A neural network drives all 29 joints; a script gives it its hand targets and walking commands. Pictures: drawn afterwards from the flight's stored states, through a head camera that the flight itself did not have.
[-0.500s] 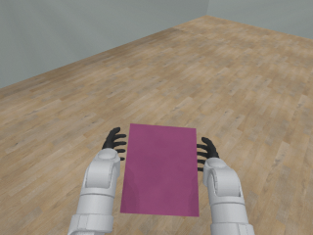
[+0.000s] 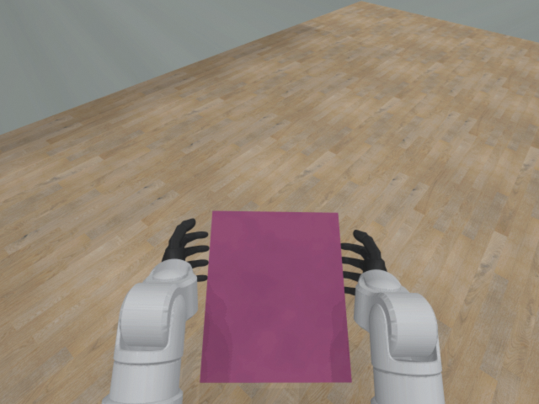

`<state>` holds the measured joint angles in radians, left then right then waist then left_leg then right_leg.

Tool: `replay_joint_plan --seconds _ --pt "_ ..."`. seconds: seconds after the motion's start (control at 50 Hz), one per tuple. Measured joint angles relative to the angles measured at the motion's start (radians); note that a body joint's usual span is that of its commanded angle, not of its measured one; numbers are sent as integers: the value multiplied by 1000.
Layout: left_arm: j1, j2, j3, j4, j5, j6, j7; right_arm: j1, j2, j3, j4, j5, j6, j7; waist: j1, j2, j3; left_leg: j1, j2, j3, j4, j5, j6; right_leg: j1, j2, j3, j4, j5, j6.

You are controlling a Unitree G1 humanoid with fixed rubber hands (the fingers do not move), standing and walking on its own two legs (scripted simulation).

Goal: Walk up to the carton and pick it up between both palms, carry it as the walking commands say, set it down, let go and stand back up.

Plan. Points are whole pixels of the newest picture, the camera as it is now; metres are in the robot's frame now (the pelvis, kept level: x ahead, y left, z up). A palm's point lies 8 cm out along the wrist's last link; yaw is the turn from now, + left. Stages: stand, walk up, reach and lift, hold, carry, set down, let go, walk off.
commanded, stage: carry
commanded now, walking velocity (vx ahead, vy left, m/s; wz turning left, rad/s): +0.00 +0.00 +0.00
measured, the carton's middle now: (272, 296) +0.30 +0.00 +0.00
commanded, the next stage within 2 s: none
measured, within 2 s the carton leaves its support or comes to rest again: neither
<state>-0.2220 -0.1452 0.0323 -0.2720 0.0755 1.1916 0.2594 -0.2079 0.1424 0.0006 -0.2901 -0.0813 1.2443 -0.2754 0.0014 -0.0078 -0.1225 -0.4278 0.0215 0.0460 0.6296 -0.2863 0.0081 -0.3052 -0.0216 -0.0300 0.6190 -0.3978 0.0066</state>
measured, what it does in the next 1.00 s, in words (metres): shifts its weight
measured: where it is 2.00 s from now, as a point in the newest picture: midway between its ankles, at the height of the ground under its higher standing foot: outside the picture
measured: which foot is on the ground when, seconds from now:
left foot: down 0.00-1.00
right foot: down 0.00-1.00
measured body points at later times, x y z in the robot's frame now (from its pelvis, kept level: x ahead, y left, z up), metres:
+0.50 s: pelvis -0.04 +0.00 +0.01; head -0.07 +0.00 +0.46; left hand +0.25 +0.13 +0.10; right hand +0.24 -0.14 +0.10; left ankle +0.02 +0.12 -0.72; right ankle -0.05 -0.12 -0.72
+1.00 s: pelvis -0.05 +0.00 +0.01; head -0.07 +0.00 +0.46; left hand +0.25 +0.13 +0.09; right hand +0.24 -0.14 +0.09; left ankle +0.02 +0.12 -0.72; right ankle -0.05 -0.12 -0.72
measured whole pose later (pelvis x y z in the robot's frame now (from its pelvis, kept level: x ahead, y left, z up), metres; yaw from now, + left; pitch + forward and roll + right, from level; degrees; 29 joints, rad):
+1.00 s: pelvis -0.05 +0.00 +0.01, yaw -1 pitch +3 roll +0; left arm -0.27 -0.15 0.06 -0.17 0.11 1.16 0.23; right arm -0.25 0.15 -0.04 -0.17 -0.12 1.19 -0.23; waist 0.01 0.00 -0.11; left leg -0.42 0.03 0.05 0.52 -0.15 0.00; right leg -0.33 -0.01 -0.03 0.57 -0.29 0.00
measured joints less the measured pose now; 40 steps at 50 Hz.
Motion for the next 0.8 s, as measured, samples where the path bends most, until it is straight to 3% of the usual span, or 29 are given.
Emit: replay_joint_plan --seconds 0.48,0.8 --pt "-21 -4 6 46 22 42 -6 -20 4 -13 47 -20 23 16 1 7 -27 21 4 7 -105 113 -2 -7 7 5 -55 90 -6" --pt "-41 -9 24 78 32 13 -19 -43 9 -31 82 -32 -10 29 1 9 -2 11 9 7 -113 133 -3 -22 11 5 -54 106 -9"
